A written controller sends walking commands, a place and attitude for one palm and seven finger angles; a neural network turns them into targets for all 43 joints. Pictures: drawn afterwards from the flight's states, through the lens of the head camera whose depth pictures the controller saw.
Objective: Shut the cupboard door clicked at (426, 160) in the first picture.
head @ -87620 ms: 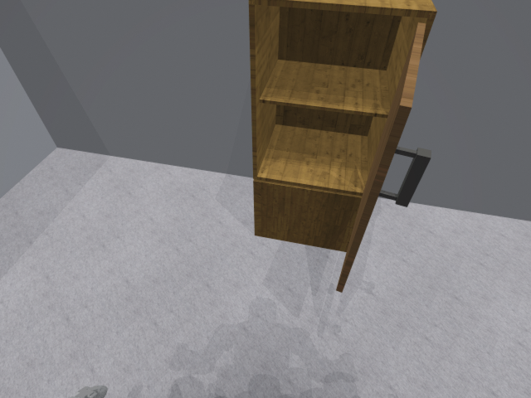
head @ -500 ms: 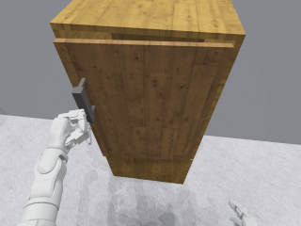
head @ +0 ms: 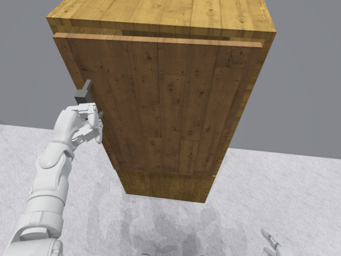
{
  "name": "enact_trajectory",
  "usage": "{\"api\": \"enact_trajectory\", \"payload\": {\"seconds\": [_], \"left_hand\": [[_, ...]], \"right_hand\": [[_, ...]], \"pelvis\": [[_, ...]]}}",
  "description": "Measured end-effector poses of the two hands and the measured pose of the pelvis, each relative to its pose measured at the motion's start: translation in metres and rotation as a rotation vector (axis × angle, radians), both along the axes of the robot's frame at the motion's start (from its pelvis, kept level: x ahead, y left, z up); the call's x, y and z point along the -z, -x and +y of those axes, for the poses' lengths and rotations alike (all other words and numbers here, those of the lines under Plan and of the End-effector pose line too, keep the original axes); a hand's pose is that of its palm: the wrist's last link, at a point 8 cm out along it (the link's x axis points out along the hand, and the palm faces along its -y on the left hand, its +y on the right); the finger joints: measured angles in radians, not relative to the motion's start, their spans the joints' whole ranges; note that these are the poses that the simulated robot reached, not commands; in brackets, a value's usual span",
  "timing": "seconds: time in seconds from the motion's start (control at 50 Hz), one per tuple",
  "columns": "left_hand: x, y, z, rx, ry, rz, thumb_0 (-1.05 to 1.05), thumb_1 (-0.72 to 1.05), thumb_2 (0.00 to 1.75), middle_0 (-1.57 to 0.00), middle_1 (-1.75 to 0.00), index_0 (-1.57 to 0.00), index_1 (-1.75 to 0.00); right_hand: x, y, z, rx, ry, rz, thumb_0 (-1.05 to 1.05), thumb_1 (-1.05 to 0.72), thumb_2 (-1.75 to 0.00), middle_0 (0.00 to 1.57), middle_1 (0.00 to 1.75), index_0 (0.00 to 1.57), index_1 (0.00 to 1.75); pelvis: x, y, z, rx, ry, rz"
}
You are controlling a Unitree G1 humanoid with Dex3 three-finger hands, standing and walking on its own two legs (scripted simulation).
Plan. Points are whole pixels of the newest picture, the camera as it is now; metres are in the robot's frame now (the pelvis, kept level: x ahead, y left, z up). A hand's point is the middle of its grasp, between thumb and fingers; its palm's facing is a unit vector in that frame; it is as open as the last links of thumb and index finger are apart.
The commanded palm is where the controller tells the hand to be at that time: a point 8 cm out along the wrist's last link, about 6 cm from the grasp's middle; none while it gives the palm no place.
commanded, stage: push the door shut along its arc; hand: left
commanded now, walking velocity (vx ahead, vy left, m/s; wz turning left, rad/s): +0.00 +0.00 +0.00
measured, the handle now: (92, 106) +0.46 +0.22 +0.08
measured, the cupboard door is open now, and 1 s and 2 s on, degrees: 2 0 0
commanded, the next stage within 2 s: pull the fist back off the door in 0.38 s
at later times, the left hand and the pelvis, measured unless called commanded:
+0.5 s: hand (96, 123) +0.39 +0.19 +0.09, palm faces -0.22 -0.97 -0.04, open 3.3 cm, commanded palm +0.42 +0.22 +0.09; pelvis -0.03 +0.01 -0.02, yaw +2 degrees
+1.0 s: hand (113, 124) +0.40 +0.15 +0.08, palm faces -0.03 -1.00 +0.00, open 3.1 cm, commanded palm +0.36 +0.21 +0.09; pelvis -0.03 +0.01 -0.01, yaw -1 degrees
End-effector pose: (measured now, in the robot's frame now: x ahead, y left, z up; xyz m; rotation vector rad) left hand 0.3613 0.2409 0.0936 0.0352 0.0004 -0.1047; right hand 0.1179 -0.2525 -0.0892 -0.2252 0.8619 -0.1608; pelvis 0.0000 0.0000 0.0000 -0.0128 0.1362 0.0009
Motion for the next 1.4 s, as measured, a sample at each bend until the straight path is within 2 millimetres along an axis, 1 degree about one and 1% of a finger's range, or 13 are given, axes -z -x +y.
{"api": "enact_trajectory", "payload": {"seconds": [0.14, 0.3, 0.52, 0.6, 0.7, 0.82, 0.9, 0.98, 1.06, 1.14, 1.24, 1.34, 1.4], "left_hand": [[0.001, -0.018, 0.0, 0.029, 0.0, 0.009, 0.01, 0.9, 0.89, -1.32, -1.5, -1.32, -1.5], [0.001, -0.021, 0.004, 0.087, -0.001, 0.009, 0.01, 0.9, 0.9, -1.38, -1.5, -1.38, -1.5], [0.001, -0.024, 0.006, 0.113, 0.001, 0.006, 0.01, 0.9, 0.9, -1.43, -1.5, -1.44, -1.5], [0.003, -0.02, -0.001, -0.024, 0.035, -0.008, 0.01, 0.89, 0.89, -1.48, -1.5, -1.46, -1.5], [0.004, -0.017, -0.007, -0.145, 0.031, -0.016, 0.01, 0.89, 0.89, -1.48, -1.5, -1.45, -1.5], [0.003, -0.017, -0.019, -0.094, -0.042, -0.009, 0.01, 0.89, 0.89, -1.41, -1.5, -1.39, -1.5], [0.005, -0.019, -0.032, -0.053, 0.014, -0.005, 0.01, 0.9, 0.89, -1.36, -1.5, -1.35, -1.5], [0.008, -0.018, -0.034, -0.066, 0.042, -0.017, 0.01, 0.9, 0.89, -1.33, -1.5, -1.32, -1.5], [0.013, -0.01, -0.028, -0.083, 0.004, -0.021, 0.01, 0.9, 0.89, -1.31, -1.5, -1.31, -1.5], [0.016, 0.005, -0.022, -0.082, -0.002, -0.027, 0.01, 0.9, 0.9, -1.3, -1.5, -1.3, -1.5], [0.013, 0.026, -0.019, -0.078, 0.015, -0.036, 0.01, 0.9, 0.9, -1.3, -1.5, -1.3, -1.5], [0.011, 0.044, -0.022, -0.07, 0.015, -0.026, 0.01, 0.9, 0.9, -1.3, -1.5, -1.3, -1.5], [0.011, 0.051, -0.023, -0.069, 0.011, -0.015, 0.01, 0.9, 0.9, -1.3, -1.5, -1.3, -1.5]], "right_hand": [[0.008, 0.017, -0.006, 0.014, 0.016, 0.071, 0.01, -0.91, -0.9, 0.2, 0.3, 0.2, 0.3], [0.015, 0.034, -0.006, 0.021, 0.028, 0.125, 0.01, -0.91, -0.9, 0.2, 0.3, 0.2, 0.3], [0.023, 0.051, 0.0, -0.014, 0.057, 0.145, 0.01, -0.91, -0.9, 0.2, 0.3, 0.2, 0.3], [0.028, 0.057, 0.006, -0.036, 0.046, 0.143, 0.01, -0.91, -0.9, 0.2, 0.3, 0.2, 0.3], [0.03, 0.064, 0.014, -0.05, 0.01, 0.123, 0.01, -0.91, -0.9, 0.2, 0.3, 0.2, 0.3], [0.029, 0.079, 0.014, -0.015, -0.012, 0.107, 0.01, -0.91, -0.9, 0.2, 0.3, 0.2, 0.3], [0.026, 0.088, 0.009, 0.031, -0.011, 0.113, 0.01, -0.91, -0.9, 0.2, 0.3, 0.2, 0.3], [0.021, 0.091, 0.004, 0.068, -0.012, 0.114, 0.01, -0.91, -0.9, 0.2, 0.3, 0.2, 0.3], [0.016, 0.082, 0.001, 0.083, -0.022, 0.108, 0.01, -0.91, -0.9, 0.2, 0.3, 0.2, 0.3], [0.011, 0.06, 0.001, 0.074, -0.03, 0.087, 0.01, -0.91, -0.9, 0.2, 0.3, 0.2, 0.3], [0.001, 0.014, 0.005, 0.033, -0.033, 0.016, 0.01, -0.91, -0.9, 0.2, 0.3, 0.2, 0.3], [-0.011, -0.038, 0.012, -0.026, -0.043, -0.091, 0.01, -0.91, -0.9, 0.2, 0.3, 0.2, 0.3], [-0.018, -0.064, 0.019, -0.061, -0.05, -0.146, 0.01, -0.91, -0.9, 0.2, 0.3, 0.2, 0.3]], "pelvis": [[0.003, 0.004, -0.001, -0.006, 0.002, 0.023], [0.007, 0.009, 0.001, -0.019, 0.01, 0.033], [0.016, 0.032, 0.006, -0.047, 0.024, 0.059], [0.019, 0.041, 0.008, -0.053, 0.023, 0.067], [0.02, 0.047, 0.009, -0.052, 0.019, 0.064], [0.021, 0.05, 0.008, -0.034, 0.015, 0.049], [0.018, 0.047, 0.008, -0.011, 0.009, 0.038], [0.013, 0.038, 0.008, 0.014, 0.002, 0.032], [0.009, 0.025, 0.007, 0.032, -0.003, 0.027], [0.004, 0.012, 0.006, 0.037, -0.003, 0.02], [-0.001, -0.005, 0.005, 0.027, -0.001, 0.01], [-0.003, -0.017, 0.005, 0.014, 0.0, 0.003], [-0.003, -0.021, 0.004, 0.005, 0.0, -0.002]]}}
